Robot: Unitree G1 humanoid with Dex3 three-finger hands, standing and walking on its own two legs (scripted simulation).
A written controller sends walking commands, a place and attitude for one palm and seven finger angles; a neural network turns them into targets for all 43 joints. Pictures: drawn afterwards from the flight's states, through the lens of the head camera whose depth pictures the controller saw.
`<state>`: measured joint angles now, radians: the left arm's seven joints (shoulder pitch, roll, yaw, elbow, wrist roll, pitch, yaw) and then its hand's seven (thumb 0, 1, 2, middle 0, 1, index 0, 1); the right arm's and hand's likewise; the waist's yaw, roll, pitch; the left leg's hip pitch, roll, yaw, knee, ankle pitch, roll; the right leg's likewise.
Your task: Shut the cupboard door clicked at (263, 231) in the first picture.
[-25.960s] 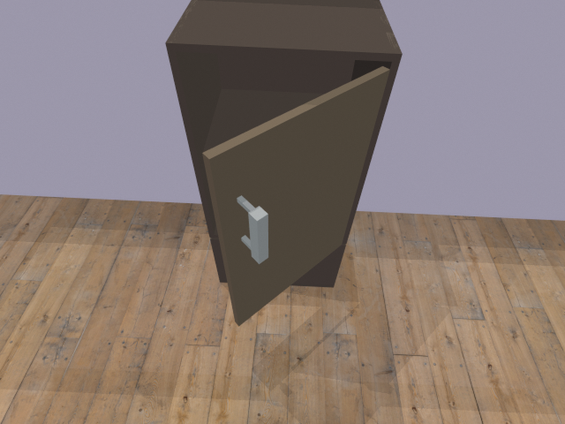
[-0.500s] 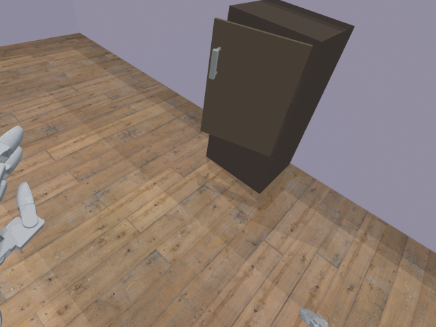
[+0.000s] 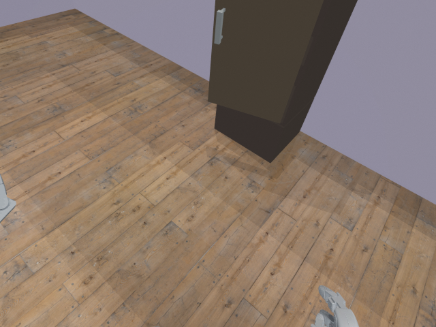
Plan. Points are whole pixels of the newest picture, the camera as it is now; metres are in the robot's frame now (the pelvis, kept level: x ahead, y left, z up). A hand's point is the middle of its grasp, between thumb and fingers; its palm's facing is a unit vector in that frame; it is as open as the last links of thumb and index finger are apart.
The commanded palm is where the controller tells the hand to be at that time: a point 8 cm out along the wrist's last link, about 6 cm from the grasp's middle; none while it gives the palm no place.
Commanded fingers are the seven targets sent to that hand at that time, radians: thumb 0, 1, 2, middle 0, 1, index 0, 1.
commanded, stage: stop stepping back and stand still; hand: left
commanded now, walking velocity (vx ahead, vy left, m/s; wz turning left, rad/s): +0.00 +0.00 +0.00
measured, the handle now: (220, 26) +1.24 +0.00 +0.00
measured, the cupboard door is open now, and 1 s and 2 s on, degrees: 19 19 19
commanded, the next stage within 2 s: let the arm hang, fingers relaxed in 1.22 s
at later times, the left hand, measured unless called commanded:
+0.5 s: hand (46, 163) +0.29 +0.25 +0.19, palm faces +0.37 -0.79 -0.49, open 7.4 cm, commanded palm +0.21 +0.29 +0.19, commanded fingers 0.00 0.90 0.90 -0.20 -0.30 -0.20 -0.30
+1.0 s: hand (13, 202) +0.24 +0.27 +0.17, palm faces +0.43 -0.80 -0.42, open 7.4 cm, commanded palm +0.18 +0.31 +0.19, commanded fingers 0.00 0.90 0.90 -0.20 -0.30 -0.20 -0.30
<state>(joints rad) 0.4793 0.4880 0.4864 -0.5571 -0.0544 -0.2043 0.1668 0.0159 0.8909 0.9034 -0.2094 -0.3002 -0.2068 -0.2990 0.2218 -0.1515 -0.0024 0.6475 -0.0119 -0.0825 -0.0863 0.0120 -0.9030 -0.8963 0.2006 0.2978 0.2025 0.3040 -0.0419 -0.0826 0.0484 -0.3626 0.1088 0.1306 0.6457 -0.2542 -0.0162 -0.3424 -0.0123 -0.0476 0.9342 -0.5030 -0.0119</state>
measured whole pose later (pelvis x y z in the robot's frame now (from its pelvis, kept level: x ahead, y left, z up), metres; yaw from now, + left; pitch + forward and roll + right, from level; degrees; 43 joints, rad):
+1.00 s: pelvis +0.03 +0.01 +0.02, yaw -1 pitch +0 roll -1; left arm 0.55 0.38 0.39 -0.45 -0.04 -0.17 0.17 0.01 0.89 0.90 -0.21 -0.30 -0.21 -0.30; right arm 0.25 -0.20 0.02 0.64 0.01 -0.06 -0.08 0.01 -0.90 -0.90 0.20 0.30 0.20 0.30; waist 0.00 0.01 -0.03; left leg -0.31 0.06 0.08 0.51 -0.21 0.01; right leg -0.20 0.01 -0.09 0.45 -0.26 -0.01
